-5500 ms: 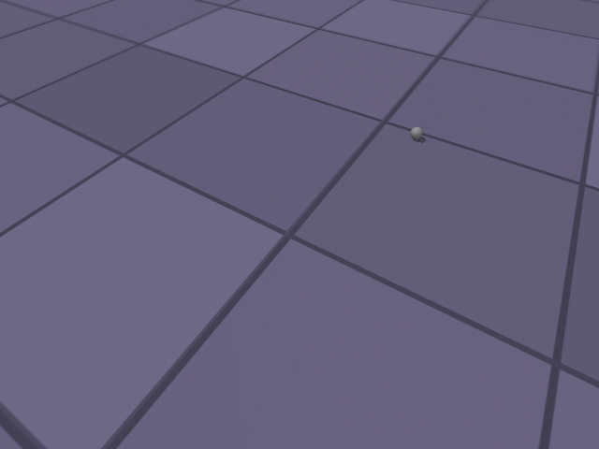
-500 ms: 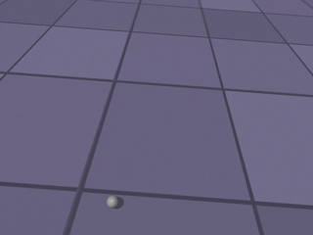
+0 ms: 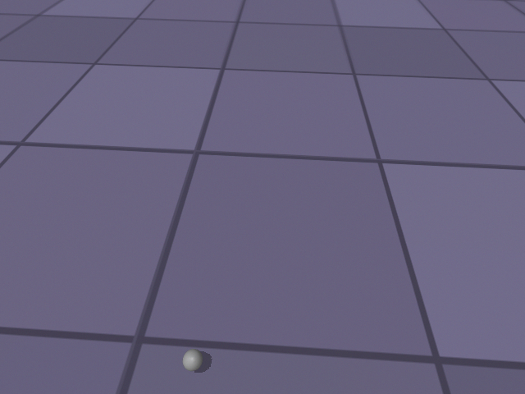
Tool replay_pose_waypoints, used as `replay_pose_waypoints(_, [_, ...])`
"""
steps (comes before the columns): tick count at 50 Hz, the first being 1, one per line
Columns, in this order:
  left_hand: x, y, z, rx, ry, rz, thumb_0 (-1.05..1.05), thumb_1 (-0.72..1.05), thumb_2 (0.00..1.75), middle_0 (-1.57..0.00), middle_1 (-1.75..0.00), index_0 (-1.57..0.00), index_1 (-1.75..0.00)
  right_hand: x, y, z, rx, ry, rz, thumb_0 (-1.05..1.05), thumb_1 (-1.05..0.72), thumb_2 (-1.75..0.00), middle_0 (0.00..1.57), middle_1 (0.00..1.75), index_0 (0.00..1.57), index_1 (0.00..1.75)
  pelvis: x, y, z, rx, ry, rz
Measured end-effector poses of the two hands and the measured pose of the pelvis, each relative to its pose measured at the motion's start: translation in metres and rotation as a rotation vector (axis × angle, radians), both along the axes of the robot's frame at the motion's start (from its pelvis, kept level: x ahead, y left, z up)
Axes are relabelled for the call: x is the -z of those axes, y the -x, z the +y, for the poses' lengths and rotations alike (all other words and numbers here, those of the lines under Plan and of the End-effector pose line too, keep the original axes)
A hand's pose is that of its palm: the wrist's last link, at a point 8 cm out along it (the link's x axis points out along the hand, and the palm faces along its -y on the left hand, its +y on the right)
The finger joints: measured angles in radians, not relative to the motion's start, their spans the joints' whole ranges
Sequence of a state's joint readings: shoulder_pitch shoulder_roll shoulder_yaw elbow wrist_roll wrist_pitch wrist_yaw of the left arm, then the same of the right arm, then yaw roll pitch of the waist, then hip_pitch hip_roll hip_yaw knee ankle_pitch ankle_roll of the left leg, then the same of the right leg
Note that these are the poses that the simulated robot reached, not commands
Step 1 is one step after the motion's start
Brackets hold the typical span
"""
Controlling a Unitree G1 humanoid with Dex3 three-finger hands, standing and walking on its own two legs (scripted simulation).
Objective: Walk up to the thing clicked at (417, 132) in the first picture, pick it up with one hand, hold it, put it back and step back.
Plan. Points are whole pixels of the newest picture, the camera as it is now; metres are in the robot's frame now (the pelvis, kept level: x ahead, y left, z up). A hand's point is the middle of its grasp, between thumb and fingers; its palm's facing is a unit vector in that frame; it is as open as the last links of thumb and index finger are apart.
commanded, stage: walk up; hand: left
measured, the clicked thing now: (192, 359) +0.41 +0.24 -0.74
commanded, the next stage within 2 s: stand in 1.06 s
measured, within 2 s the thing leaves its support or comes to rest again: neither
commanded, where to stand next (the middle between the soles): +0.05 +0.00 m, yaw +1 degrees
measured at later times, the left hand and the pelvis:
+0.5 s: hand out of the picture +0.09 +0.26 -0.15, palm faces +0.00 -0.94 -0.34, open 7.3 cm; pelvis +0.01 +0.00 +0.01, yaw +1 degrees
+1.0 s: hand out of the picture +0.10 +0.25 -0.15, palm faces +0.02 -0.95 -0.32, open 7.3 cm; pelvis +0.02 +0.00 +0.01, yaw +2 degrees
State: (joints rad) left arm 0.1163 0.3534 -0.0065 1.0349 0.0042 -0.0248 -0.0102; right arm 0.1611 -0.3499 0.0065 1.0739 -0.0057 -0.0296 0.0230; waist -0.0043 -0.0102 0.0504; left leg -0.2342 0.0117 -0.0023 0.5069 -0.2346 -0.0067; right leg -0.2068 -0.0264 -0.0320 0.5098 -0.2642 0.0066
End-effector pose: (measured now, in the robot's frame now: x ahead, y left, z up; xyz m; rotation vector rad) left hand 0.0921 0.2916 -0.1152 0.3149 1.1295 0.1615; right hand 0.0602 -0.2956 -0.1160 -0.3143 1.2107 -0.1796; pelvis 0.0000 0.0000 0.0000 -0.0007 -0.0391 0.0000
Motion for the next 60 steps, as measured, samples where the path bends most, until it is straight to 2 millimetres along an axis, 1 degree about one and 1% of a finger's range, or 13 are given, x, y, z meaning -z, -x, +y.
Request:
replay_pose_waypoints(4, [0.0, -0.016, -0.001, -0.003, 0.015, -0.017, 0.0, 0.91, 0.9, -0.21, -0.3, -0.21, -0.3, -0.008, -0.01, -0.004, 0.0, 0.026, -0.007, 0.0, -0.9, -0.9, 0.2, 0.3, 0.21, 0.3, -0.003, -0.005, 0.001, -0.003, 0.001, 0.0])
replay_pose_waypoints(8, [-0.002, -0.021, 0.001, -0.007, 0.014, -0.011, 0.0, 0.91, 0.9, -0.21, -0.3, -0.21, -0.3, -0.013, -0.021, -0.008, 0.003, 0.043, -0.017, 0.0, -0.9, -0.9, 0.2, 0.3, 0.21, 0.3, -0.005, -0.008, 0.002, -0.005, 0.003, 0.0])
replay_pose_waypoints(13, [-0.004, -0.015, 0.005, -0.021, 0.002, 0.02, 0.0, 0.91, 0.9, -0.2, -0.3, -0.21, -0.3, -0.016, -0.033, -0.009, 0.0, 0.045, -0.031, 0.0, -0.9, -0.9, 0.2, 0.3, 0.21, 0.3, -0.007, -0.011, 0.002, -0.009, 0.005, -0.001])
replay_pose_waypoints(20, [-0.006, 0.001, 0.011, -0.054, -0.014, 0.066, 0.0, 0.91, 0.9, -0.2, -0.3, -0.2, -0.3, -0.012, -0.042, -0.003, -0.017, 0.024, -0.026, 0.0, -0.9, -0.9, 0.2, 0.3, 0.21, 0.3, -0.009, -0.013, 0.002, -0.015, 0.004, -0.001])
replay_pose_waypoints(27, [-0.007, 0.015, 0.012, -0.08, -0.019, 0.1, 0.0, 0.91, 0.9, -0.2, -0.3, -0.2, -0.3, -0.007, -0.045, 0.003, -0.028, 0.002, -0.007, 0.0, -0.9, -0.9, 0.2, 0.3, 0.21, 0.3, -0.01, -0.015, 0.001, -0.021, 0.004, -0.003])
replay_pose_waypoints(32, [-0.006, 0.018, 0.01, -0.091, -0.015, 0.107, 0.0, 0.91, 0.9, -0.2, -0.3, -0.2, -0.3, -0.006, -0.045, 0.004, -0.027, -0.003, 0.0, 0.0, -0.9, -0.9, 0.2, 0.3, 0.21, 0.3, -0.01, -0.017, 0.0, -0.025, 0.003, -0.005])
replay_pose_waypoints(44, [-0.004, 0.01, 0.002, -0.089, 0.004, 0.089, 0.0, 0.91, 0.9, -0.2, -0.3, -0.2, -0.3, -0.009, -0.041, -0.001, -0.018, 0.015, 0.009, 0.0, -0.9, -0.9, 0.2, 0.3, 0.21, 0.3, -0.011, -0.019, -0.002, -0.029, 0.002, -0.004])
replay_pose_waypoints(52, [-0.005, 0.003, 0.001, -0.086, 0.003, 0.08, 0.0, 0.91, 0.9, -0.2, -0.3, -0.2, -0.3, -0.009, -0.04, -0.003, -0.017, 0.018, 0.016, 0.0, -0.9, -0.9, 0.2, 0.3, 0.21, 0.3, -0.011, -0.021, -0.003, -0.032, 0.002, -0.001])
replay_pose_waypoints(60, [-0.007, 0.003, 0.002, -0.077, -0.012, 0.088, 0.0, 0.91, 0.9, -0.2, -0.3, -0.2, -0.3, -0.007, -0.044, -0.002, -0.018, 0.009, 0.015, 0.0, -0.9, -0.9, 0.2, 0.3, 0.21, 0.3, -0.012, -0.02, -0.004, -0.027, 0.003, 0.001])
